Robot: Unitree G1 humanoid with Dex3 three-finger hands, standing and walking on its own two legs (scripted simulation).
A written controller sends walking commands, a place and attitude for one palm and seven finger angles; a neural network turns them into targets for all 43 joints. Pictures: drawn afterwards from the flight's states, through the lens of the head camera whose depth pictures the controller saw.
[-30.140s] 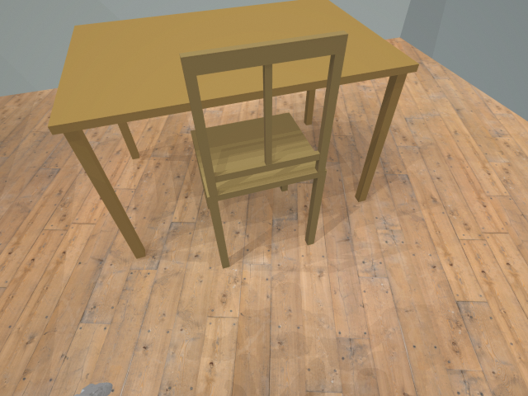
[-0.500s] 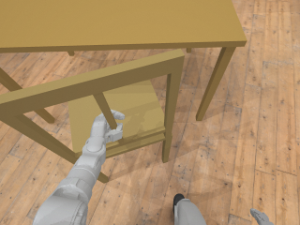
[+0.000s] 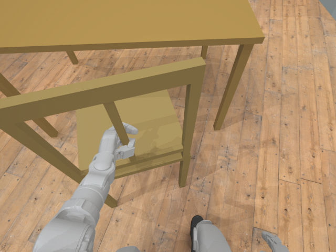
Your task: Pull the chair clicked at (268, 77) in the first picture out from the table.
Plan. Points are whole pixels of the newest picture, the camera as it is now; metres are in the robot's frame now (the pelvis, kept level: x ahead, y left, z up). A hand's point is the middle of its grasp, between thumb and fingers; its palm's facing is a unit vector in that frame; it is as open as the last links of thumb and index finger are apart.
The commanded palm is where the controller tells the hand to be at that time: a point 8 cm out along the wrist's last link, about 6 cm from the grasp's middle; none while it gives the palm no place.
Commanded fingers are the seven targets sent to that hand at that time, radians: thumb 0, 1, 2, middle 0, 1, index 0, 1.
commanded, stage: step backward, pulling the chair out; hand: left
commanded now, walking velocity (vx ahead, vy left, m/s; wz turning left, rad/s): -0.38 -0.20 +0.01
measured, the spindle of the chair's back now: (123, 136) +0.40 +0.13 -0.04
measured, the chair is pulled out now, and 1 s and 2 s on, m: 0.26 0.42 0.53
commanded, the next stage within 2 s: stop walking, hand still on the chair in 1.26 s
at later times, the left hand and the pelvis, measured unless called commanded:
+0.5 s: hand (130, 174) +0.30 +0.10 -0.05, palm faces -0.06 -0.97 -0.23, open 5.2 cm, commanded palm +0.28 +0.15 -0.05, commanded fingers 0.00 0.90 0.90 -0.50 -1.45 -0.50 -1.45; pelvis -0.08 -0.02 +0.01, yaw +0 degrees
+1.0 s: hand (124, 211) +0.21 +0.10 -0.05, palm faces -0.05 -0.97 -0.23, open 5.3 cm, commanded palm +0.21 +0.15 -0.04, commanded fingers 0.00 0.90 0.90 -0.50 -1.45 -0.50 -1.45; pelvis -0.14 -0.02 +0.01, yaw -1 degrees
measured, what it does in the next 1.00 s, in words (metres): walks backwards: right foot, then left foot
